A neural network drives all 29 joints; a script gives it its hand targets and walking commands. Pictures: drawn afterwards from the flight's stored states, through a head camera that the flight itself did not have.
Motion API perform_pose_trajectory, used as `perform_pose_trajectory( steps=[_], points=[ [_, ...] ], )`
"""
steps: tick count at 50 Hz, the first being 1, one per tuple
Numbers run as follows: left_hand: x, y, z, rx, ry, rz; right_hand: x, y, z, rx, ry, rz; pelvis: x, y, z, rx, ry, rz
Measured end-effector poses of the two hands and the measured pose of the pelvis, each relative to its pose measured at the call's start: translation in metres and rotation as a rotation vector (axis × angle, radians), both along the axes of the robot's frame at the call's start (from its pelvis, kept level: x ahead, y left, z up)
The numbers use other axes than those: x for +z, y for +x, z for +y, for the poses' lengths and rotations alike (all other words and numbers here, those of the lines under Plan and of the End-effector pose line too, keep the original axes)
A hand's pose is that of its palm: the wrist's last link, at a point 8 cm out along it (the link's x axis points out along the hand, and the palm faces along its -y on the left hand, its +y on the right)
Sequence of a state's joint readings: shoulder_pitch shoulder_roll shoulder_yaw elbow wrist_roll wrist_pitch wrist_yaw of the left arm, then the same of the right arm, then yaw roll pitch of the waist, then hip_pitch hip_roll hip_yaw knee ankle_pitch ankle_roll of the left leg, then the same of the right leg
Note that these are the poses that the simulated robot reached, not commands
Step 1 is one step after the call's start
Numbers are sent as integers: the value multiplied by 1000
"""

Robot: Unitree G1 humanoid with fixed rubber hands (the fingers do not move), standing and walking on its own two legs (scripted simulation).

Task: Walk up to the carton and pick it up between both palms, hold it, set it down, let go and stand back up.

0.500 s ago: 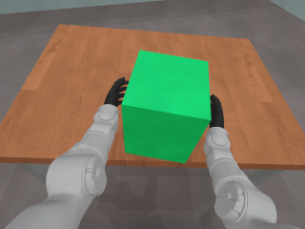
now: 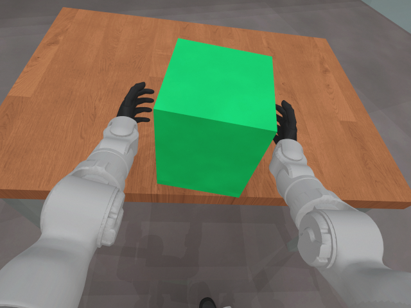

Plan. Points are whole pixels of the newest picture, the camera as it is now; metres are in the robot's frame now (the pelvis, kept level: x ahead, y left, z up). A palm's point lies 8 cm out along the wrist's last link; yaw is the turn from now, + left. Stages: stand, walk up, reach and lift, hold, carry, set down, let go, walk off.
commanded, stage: set down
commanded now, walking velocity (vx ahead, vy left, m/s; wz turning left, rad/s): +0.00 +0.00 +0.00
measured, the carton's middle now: (210, 124) +0.49 -0.09 +0.04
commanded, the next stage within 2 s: none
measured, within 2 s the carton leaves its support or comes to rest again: neither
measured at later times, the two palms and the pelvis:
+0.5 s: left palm (120, 137) +0.46 +0.10 +0.06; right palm (294, 160) +0.37 -0.24 +0.06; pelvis -0.02 -0.03 -0.01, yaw +2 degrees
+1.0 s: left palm (86, 158) +0.42 +0.16 +0.06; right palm (285, 175) +0.34 -0.22 +0.04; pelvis +0.00 -0.02 +0.01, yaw +2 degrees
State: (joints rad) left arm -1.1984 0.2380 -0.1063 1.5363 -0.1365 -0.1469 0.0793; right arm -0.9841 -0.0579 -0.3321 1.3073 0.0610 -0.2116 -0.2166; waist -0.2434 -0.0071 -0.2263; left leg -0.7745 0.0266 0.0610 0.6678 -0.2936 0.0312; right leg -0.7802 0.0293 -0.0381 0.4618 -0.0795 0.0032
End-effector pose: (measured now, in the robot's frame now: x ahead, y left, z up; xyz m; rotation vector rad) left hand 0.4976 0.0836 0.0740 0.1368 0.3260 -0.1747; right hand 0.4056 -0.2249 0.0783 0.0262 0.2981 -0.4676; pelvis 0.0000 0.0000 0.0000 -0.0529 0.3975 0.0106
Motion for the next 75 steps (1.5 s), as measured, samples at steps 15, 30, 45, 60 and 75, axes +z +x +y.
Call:
perform_pose_trajectory(
  steps=[15,30,45,60,75],
  points=[
    [-14,-27,24,31,20,-13,-22,-32,-16,-1,30,4,-7,-20,-17,15,38,-15],
    [-20,-48,13,-5,-30,-2,-29,-48,-17,-8,15,-27,-5,-18,-30,15,51,-89],
    [-26,-71,65,63,-26,-9,-41,-64,-1,-4,32,-27,4,-6,-28,27,39,-165],
    [-11,-92,85,13,-28,-10,-31,-82,15,-22,31,-73,13,11,-15,35,1,-314],
    [-25,-139,114,48,-59,20,-24,-116,8,-3,16,-59,17,16,-6,22,2,-430]
  ],
)
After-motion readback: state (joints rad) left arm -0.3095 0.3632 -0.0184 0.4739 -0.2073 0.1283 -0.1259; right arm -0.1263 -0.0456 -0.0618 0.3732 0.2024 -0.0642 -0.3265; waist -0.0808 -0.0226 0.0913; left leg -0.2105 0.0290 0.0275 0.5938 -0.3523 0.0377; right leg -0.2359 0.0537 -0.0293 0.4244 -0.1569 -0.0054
